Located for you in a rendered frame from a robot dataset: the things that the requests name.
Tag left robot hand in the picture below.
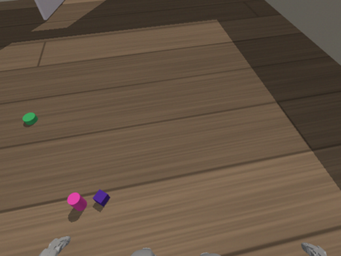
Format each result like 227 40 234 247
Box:
39 236 71 256

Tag right robot hand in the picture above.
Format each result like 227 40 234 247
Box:
301 242 327 256

